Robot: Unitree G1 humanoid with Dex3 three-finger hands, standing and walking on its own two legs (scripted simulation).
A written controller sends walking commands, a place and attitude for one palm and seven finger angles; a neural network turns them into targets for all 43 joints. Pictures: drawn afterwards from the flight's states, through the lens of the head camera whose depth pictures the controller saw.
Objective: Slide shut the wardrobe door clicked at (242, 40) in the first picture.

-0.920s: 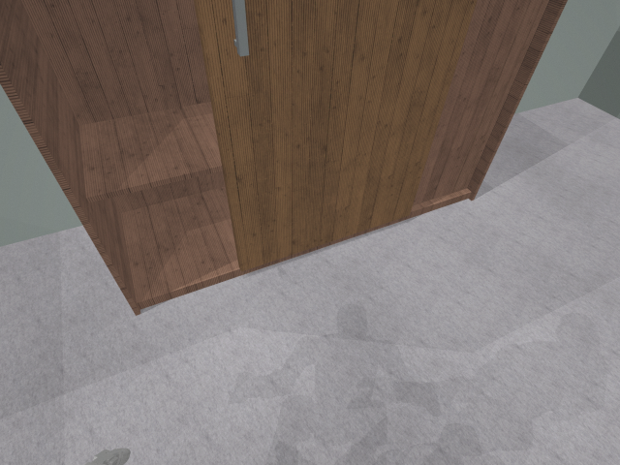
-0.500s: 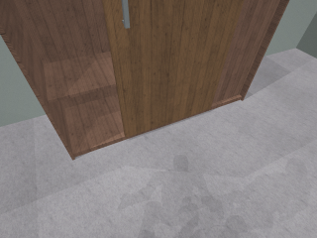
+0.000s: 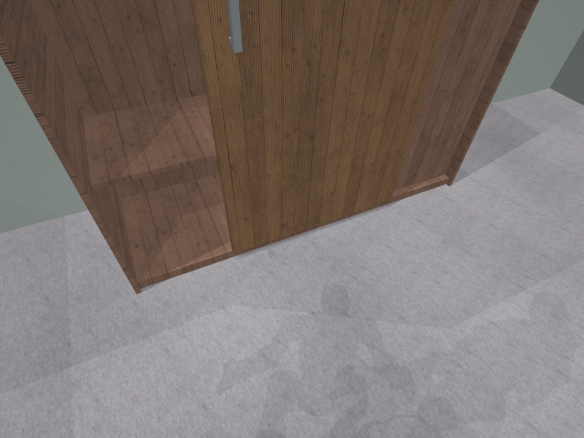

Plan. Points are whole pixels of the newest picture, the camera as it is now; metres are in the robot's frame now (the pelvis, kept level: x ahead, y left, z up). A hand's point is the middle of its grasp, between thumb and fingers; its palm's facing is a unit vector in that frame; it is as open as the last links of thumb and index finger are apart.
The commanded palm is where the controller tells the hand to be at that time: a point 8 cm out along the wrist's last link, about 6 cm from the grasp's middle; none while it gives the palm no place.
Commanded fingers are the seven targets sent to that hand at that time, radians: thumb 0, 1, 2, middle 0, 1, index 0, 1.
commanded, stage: look at it before walking up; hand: right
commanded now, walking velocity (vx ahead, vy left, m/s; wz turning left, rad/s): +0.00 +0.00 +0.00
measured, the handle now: (231, 13) +0.95 +0.20 +0.20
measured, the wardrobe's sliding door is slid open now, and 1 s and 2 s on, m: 0.39 0.39 0.39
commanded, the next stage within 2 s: turn to face it in 0.52 s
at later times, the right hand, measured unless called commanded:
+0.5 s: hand out of the picture +0.08 -0.25 -0.15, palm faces -0.01 +0.94 -0.34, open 7.3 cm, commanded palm none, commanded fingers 0.00 -0.90 -0.90 0.20 0.30 0.20 0.30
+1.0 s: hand out of the picture +0.07 -0.19 -0.18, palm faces -0.13 +0.95 -0.29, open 7.3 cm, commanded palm none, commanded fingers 0.00 -0.90 -0.90 0.20 0.30 0.20 0.30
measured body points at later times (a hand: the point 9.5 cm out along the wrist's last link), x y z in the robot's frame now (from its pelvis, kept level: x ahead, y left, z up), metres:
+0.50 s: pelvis +0.01 +0.00 +0.00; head +0.01 +0.00 +0.45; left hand +0.10 +0.30 -0.13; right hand +0.08 -0.30 -0.13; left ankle +0.01 +0.11 -0.74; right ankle +0.01 -0.13 -0.74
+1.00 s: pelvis -0.01 +0.02 -0.02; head +0.02 +0.04 +0.43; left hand +0.03 +0.28 -0.17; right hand +0.08 -0.24 -0.15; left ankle -0.02 +0.10 -0.74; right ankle +0.01 -0.13 -0.74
